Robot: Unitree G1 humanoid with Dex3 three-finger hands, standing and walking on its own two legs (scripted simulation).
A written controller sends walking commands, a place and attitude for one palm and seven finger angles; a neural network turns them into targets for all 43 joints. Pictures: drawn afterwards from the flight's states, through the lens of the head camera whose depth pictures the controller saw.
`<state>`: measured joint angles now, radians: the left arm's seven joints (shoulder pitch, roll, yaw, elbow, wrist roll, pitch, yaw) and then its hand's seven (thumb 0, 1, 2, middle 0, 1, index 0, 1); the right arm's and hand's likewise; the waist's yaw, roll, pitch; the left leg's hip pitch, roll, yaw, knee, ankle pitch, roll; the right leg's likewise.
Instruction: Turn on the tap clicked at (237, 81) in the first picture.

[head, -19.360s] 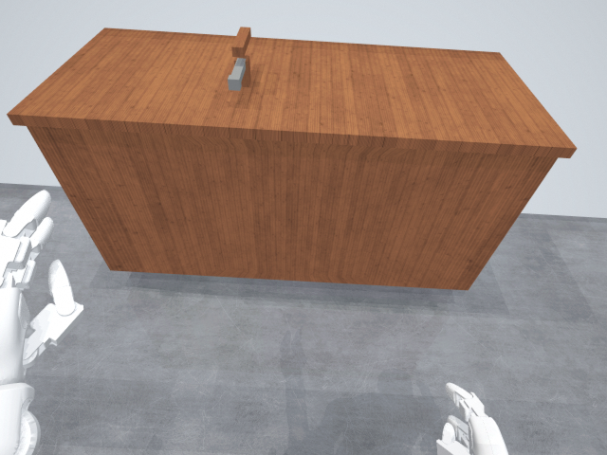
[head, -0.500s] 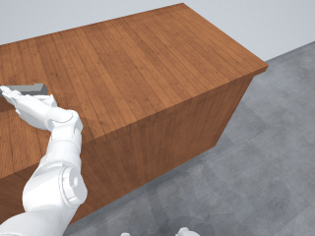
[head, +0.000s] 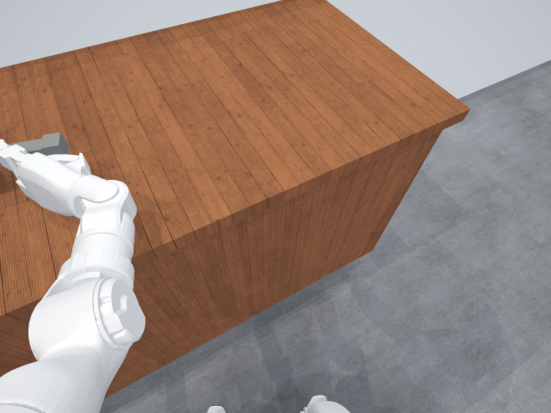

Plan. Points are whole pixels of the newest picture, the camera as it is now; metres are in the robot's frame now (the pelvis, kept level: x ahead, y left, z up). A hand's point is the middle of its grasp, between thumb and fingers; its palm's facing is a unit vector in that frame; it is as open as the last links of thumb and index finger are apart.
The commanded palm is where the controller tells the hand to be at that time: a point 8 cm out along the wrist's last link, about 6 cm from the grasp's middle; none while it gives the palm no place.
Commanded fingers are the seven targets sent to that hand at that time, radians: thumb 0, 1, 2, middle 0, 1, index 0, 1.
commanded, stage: push the lever round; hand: left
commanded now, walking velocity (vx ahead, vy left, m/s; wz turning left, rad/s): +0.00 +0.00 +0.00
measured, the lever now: (55, 146) +0.50 +0.31 +0.09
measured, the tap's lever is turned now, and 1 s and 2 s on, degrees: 77 81 81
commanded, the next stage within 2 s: lift the hand up off the lever in 0.02 s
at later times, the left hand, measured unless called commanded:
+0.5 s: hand (69, 159) +0.47 +0.27 +0.10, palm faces +0.88 -0.46 -0.12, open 7.8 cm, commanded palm +0.41 +0.28 +0.11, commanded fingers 0.00 0.90 0.90 -0.15 -0.15 -0.15 -0.15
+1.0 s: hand (69, 154) +0.46 +0.27 +0.11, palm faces +0.88 -0.46 -0.12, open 7.8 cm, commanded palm +0.41 +0.28 +0.13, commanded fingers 0.00 0.90 0.90 -0.15 -0.15 -0.15 -0.15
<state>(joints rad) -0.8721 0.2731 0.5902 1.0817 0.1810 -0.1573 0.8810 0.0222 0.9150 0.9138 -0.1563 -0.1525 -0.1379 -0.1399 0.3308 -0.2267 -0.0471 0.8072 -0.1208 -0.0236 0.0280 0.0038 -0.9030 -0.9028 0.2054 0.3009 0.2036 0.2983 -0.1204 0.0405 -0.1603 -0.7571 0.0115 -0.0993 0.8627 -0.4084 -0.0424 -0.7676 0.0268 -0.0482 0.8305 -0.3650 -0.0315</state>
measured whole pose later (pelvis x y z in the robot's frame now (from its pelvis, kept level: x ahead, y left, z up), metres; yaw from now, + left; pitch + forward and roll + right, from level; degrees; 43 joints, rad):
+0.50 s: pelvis +0.00 +0.01 +0.01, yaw +0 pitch +15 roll -1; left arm -0.82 0.25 0.59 1.01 0.17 -0.13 0.87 0.02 0.90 0.90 -0.16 -0.15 -0.16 -0.15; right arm 0.34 -0.22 -0.05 0.81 -0.12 -0.02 0.04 0.00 -0.90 -0.90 0.21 0.30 0.20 0.30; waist -0.11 0.04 -0.15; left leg -0.68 0.01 -0.09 0.82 -0.40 -0.03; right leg -0.68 0.02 -0.04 0.78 -0.35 -0.02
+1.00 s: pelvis +0.00 +0.01 +0.01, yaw +0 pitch +14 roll -1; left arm -0.85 0.24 0.59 1.00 0.16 -0.08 0.88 0.02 0.90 0.90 -0.15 -0.15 -0.16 -0.15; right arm 0.34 -0.21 -0.05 0.82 -0.12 -0.03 0.03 0.00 -0.90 -0.90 0.21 0.30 0.20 0.30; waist -0.11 0.04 -0.14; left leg -0.66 0.01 -0.09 0.80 -0.38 -0.03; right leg -0.67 0.02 -0.04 0.75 -0.33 -0.02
